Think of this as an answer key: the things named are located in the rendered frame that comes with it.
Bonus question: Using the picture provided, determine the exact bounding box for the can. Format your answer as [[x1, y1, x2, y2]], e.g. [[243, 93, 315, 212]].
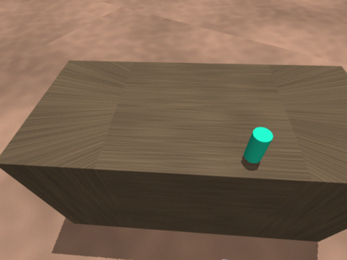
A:
[[244, 127, 273, 164]]

